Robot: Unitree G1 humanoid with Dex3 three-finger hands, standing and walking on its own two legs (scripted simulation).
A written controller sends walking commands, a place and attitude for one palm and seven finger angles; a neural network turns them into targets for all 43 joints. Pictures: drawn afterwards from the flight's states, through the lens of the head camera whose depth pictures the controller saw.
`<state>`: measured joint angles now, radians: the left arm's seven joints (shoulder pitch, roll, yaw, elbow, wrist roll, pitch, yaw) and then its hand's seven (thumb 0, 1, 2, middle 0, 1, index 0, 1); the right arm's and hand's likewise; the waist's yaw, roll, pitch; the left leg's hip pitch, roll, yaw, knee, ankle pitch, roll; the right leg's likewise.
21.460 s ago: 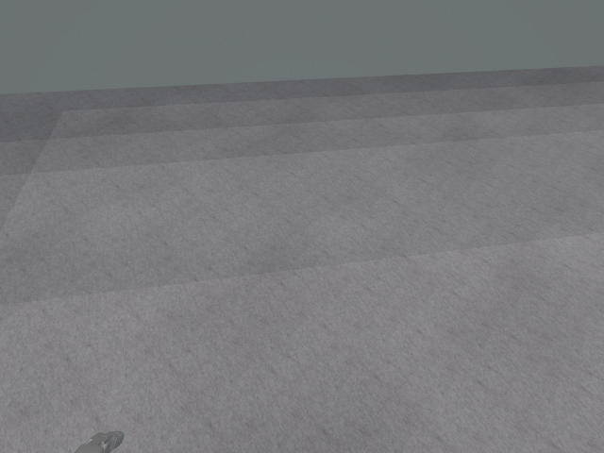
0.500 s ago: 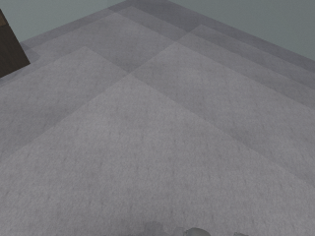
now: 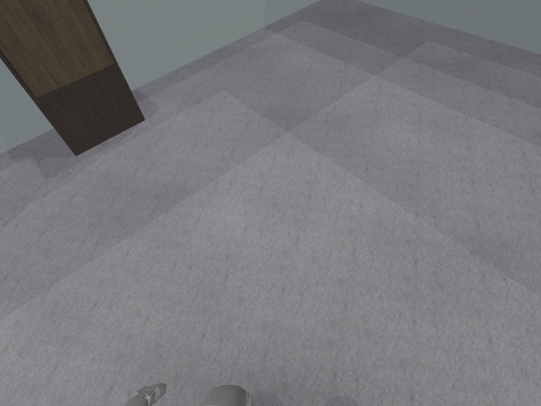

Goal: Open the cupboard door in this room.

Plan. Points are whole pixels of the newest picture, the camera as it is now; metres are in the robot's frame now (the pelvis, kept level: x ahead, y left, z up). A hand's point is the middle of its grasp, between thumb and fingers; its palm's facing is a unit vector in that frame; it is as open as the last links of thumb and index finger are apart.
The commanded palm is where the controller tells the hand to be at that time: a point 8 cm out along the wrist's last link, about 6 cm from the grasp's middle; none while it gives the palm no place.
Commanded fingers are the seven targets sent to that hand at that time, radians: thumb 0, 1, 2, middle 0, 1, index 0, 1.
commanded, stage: turn or walk to find it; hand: left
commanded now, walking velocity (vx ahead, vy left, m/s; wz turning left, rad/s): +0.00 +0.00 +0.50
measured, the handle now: out of the picture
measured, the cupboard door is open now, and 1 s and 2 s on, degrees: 0 0 0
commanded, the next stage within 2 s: stand and wait in 1.86 s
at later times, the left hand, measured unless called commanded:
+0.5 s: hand out of the picture -0.03 +0.28 -0.18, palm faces +0.31 -0.93 -0.22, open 7.4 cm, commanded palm none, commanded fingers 0.00 0.90 0.90 -0.20 -0.30 -0.20 -0.30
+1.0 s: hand (141, 340) +0.26 +0.28 -0.16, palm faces +0.40 -0.89 -0.22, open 7.4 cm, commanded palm none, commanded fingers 0.00 0.90 0.90 -0.20 -0.30 -0.20 -0.30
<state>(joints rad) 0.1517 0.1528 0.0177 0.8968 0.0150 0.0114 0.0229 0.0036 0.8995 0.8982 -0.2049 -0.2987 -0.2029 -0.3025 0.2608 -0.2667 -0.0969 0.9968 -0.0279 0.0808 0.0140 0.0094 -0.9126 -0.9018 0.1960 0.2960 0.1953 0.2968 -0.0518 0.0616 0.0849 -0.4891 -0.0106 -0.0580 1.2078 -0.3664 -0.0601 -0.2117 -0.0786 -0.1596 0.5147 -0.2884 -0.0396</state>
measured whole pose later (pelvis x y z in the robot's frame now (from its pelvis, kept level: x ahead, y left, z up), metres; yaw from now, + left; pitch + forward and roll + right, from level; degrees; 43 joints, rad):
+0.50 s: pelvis +0.03 +0.07 +0.00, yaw +15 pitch -1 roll -1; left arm 0.30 0.27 0.07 1.04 0.03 0.04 -0.02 0.01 0.91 0.90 -0.20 -0.30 -0.20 -0.30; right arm 0.19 -0.21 -0.03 0.94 -0.03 -0.02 0.01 0.00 -0.91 -0.90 0.20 0.30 0.20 0.30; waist 0.03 -0.04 0.03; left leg -0.15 0.01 0.07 0.49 -0.33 0.04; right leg -0.45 -0.14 -0.11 1.08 -0.40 0.07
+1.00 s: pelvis +0.24 +0.07 -0.01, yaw +26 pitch -2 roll +1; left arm 0.14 0.15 0.03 0.98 0.02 -0.07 -0.01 0.00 0.90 0.90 -0.20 -0.30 -0.20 -0.30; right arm 0.34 -0.21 -0.07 1.10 -0.02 0.00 0.01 0.01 -0.91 -0.90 0.20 0.30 0.20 0.30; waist -0.04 0.04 0.10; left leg -0.41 0.04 -0.01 1.29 -0.33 0.03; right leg -0.31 -0.09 -0.19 0.60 -0.25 -0.03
